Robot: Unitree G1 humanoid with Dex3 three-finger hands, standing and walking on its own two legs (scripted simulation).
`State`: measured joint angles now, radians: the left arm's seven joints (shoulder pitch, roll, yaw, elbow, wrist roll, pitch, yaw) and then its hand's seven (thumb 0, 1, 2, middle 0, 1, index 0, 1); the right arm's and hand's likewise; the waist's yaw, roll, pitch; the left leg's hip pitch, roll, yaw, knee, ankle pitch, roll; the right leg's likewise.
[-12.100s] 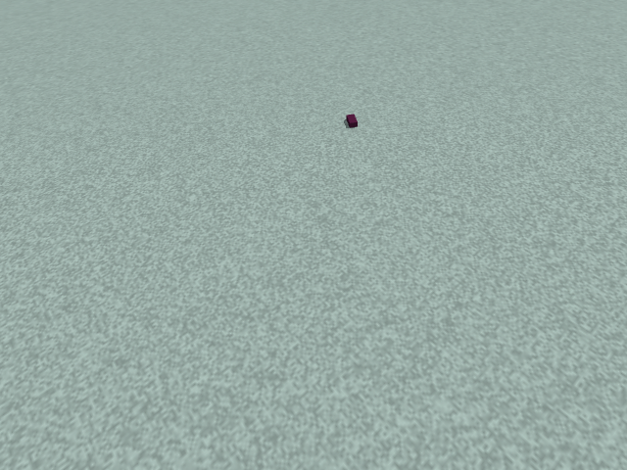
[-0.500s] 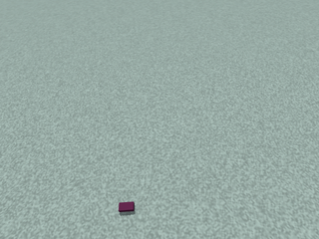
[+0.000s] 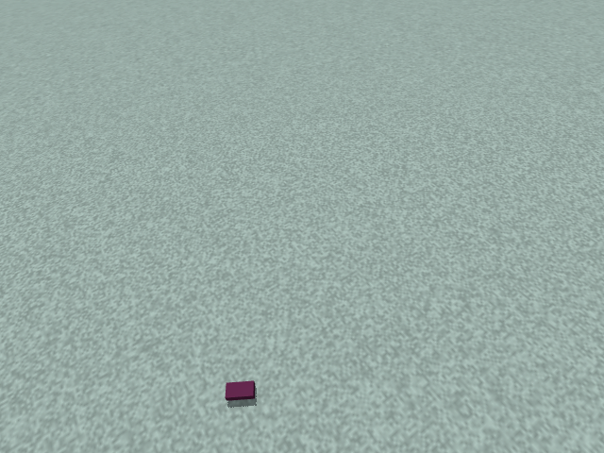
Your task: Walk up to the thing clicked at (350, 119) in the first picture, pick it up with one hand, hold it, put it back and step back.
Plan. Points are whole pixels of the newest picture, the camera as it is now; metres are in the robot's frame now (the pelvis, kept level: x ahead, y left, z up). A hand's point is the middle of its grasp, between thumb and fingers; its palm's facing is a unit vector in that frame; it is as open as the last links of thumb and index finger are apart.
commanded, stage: stand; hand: left
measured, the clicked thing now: (240, 390) +0.45 +0.27 -0.77
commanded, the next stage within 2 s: walk up in 0.38 s
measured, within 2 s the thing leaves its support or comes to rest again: neither
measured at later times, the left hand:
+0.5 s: hand out of the picture +0.07 +0.26 -0.16, palm faces +0.00 -0.94 -0.34, open 7.4 cm
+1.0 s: hand out of the picture +0.10 +0.26 -0.16, palm faces +0.06 -0.94 -0.35, open 7.4 cm
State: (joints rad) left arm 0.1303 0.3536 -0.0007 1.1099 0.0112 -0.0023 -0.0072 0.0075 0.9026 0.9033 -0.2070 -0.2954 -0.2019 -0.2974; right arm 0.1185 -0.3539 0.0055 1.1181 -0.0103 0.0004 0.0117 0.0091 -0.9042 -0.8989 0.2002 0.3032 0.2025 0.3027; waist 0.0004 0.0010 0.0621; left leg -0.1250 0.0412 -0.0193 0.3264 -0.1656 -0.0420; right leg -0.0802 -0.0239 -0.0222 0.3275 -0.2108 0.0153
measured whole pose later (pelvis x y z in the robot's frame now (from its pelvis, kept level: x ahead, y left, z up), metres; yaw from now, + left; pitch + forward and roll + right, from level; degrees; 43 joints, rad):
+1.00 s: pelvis +0.03 +0.00 -0.01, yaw +2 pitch -3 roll +0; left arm 0.15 0.36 0.04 1.03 0.01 0.02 -0.01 0.01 0.90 0.90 -0.21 -0.30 -0.20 -0.30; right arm 0.14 -0.36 -0.02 1.00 -0.01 0.00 0.00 0.01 -0.90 -0.90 0.20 0.30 0.20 0.30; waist 0.01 0.00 0.07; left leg -0.16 0.03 -0.06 0.52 -0.31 -0.04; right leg -0.08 -0.03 -0.06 0.48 -0.35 0.01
